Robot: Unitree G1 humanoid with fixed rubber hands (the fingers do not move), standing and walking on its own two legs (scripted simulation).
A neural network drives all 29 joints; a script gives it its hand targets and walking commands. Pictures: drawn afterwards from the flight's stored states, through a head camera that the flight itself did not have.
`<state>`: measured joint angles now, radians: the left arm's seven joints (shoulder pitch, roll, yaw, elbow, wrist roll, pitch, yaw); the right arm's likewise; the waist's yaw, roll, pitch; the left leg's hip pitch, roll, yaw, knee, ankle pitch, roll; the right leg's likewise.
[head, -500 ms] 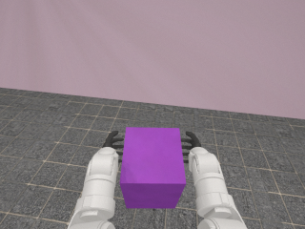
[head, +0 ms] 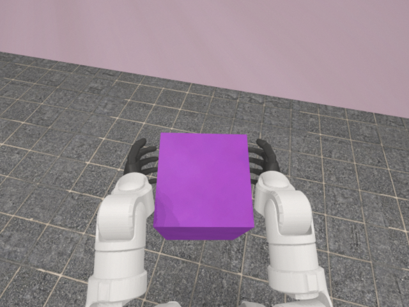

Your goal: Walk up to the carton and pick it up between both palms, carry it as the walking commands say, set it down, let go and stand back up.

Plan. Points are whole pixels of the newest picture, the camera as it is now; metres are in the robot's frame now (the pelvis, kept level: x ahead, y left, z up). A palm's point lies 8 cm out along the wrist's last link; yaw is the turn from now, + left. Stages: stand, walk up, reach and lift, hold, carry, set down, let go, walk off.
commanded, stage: carry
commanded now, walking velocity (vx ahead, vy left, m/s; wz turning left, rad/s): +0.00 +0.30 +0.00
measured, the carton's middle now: (201, 193) +0.33 +0.02 +0.01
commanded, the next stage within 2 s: none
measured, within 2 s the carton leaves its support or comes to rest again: neither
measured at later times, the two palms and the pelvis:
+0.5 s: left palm (39, 213) +0.25 +0.28 +0.09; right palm (187, 204) +0.27 +0.04 +0.10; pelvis -0.04 +0.14 +0.00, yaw +1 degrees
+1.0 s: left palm out of the picture +0.19 +0.45 +0.09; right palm (74, 243) +0.20 +0.20 +0.10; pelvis -0.11 +0.31 +0.00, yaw +1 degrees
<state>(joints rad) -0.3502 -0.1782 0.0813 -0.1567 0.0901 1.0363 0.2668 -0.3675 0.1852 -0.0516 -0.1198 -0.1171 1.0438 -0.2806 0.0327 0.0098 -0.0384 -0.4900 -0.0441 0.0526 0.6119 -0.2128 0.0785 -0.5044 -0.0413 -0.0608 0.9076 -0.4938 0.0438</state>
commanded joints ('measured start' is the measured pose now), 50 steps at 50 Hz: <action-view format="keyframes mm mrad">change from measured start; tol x32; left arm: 1 -314 -1041 -582 -147 -364 55 -219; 50 -330 -1038 -558 -185 -328 117 -207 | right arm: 1 -254 1037 492 -180 301 34 187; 50 -225 1031 445 -177 331 96 214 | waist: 1 -27 115 -465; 4 -15 -298 -427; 15 -7 -269 -386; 20 -50 304 -397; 33 -9 -311 -349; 50 -43 228 -373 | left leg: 1 380 213 -178 -51 564 130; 5 -287 63 -101 435 -318 -79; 17 240 8 107 -252 -15 -107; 21 431 342 -205 -125 662 129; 30 249 232 -90 -119 206 97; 33 -297 91 -86 415 -291 -93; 50 372 302 -134 -133 510 110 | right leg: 1 87 11 -38 -264 88 -20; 6 566 -487 442 -450 1084 -273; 16 431 -264 34 -346 869 -89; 20 -93 -46 -83 105 -198 27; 30 218 -48 -71 -379 169 -44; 33 498 -581 569 -585 663 -295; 42 376 -296 34 -429 811 -112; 50 -113 -55 -8 280 -132 -1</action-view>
